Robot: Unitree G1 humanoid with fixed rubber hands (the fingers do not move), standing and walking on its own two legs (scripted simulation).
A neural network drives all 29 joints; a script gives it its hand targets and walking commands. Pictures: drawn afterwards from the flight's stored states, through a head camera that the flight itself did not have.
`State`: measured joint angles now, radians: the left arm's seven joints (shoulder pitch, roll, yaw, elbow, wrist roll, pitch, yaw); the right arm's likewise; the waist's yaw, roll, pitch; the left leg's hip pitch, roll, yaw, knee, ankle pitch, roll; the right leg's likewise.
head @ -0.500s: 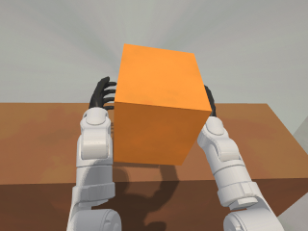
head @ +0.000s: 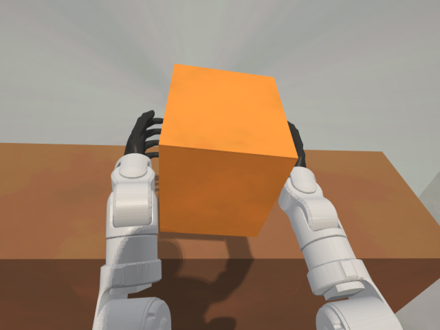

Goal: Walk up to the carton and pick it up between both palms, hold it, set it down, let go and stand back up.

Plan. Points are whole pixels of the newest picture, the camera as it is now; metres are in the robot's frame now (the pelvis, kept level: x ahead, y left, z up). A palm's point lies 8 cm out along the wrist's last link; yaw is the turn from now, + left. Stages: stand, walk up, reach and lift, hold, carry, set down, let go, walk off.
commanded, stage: hold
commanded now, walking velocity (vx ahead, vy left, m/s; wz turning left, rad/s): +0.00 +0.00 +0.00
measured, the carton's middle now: (217, 153) +0.38 +0.02 +0.18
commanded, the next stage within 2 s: none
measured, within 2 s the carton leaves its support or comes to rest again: neither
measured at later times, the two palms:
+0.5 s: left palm (137, 160) +0.36 +0.15 +0.18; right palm (291, 168) +0.36 -0.11 +0.16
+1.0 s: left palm (141, 159) +0.36 +0.15 +0.18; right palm (295, 168) +0.35 -0.12 +0.16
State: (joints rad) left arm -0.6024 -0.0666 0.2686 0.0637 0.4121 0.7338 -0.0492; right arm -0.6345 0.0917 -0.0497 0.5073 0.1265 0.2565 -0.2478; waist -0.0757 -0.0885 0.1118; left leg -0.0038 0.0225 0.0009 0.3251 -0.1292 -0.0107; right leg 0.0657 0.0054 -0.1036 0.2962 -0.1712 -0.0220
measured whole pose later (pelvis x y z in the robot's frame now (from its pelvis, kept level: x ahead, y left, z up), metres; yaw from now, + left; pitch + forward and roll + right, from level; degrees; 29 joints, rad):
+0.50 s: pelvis +0.01 +0.00 +0.00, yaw +0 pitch -12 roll -1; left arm -0.55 -0.08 0.25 0.01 0.41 0.75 -0.05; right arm -0.60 0.08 -0.01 0.47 0.16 0.26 -0.25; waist -0.08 -0.08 0.12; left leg 0.01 0.02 0.00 0.34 -0.14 -0.01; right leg 0.09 0.00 -0.10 0.29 -0.18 -0.02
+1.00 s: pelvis +0.00 +0.00 +0.00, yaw +0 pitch -12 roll -1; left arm -0.57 -0.08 0.26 0.03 0.41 0.73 -0.05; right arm -0.61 0.07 -0.01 0.48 0.15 0.24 -0.26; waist -0.08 -0.08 0.12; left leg 0.00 0.03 0.00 0.34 -0.14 -0.01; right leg 0.08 0.01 -0.10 0.29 -0.17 -0.02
